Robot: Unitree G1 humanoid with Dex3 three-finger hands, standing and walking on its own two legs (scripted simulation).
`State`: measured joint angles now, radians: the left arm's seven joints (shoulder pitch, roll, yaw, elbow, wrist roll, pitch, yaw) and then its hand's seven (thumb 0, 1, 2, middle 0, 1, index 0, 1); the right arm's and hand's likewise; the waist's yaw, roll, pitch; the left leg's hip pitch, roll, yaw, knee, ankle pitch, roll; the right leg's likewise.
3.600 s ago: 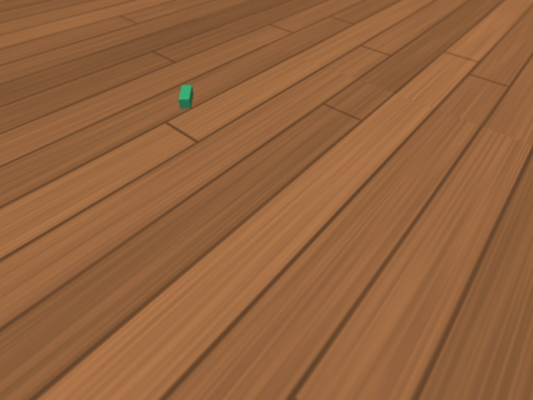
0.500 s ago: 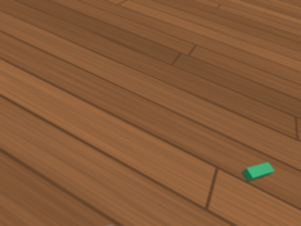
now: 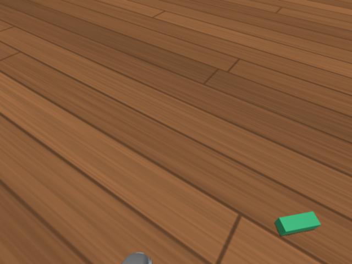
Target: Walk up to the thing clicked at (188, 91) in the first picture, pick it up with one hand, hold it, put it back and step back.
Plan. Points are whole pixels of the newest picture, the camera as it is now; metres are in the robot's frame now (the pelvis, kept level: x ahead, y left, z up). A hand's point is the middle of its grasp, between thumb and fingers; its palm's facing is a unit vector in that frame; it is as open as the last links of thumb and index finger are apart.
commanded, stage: walk up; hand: left
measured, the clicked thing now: (297, 223) +0.51 -0.65 -0.71
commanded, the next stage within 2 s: none
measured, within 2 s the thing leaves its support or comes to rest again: neither
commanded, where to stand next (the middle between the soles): +0.13 -0.84 m, yaw +13 degrees
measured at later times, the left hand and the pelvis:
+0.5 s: hand out of the picture +0.12 +0.07 -0.15, palm faces -0.02 -0.94 -0.33, open 7.4 cm; pelvis +0.02 -0.22 -0.01, yaw +4 degrees
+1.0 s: hand out of the picture +0.09 -0.16 -0.15, palm faces +0.05 -0.94 -0.33, open 7.4 cm; pelvis +0.04 -0.45 +0.00, yaw +9 degrees
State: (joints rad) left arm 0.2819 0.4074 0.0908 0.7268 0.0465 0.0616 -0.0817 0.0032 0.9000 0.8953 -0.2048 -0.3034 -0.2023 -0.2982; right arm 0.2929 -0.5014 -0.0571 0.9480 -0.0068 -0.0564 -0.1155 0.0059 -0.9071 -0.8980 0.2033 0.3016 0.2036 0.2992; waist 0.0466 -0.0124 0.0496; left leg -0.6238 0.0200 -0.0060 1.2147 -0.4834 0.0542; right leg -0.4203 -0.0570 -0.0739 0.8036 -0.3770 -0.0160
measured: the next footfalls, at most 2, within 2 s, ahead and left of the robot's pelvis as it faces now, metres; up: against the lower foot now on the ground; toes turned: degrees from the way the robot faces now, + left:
left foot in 0.20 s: +0.12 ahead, -0.01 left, +0.00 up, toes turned +8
right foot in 0.58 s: +0.12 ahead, -0.47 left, +0.00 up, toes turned +5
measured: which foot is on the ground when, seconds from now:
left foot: up 0.00-0.18, down 0.20-0.60, up 0.62-0.88, down 0.90-1.00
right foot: down 0.00-0.22, up 0.24-0.56, down 0.58-0.92, up 0.94-1.00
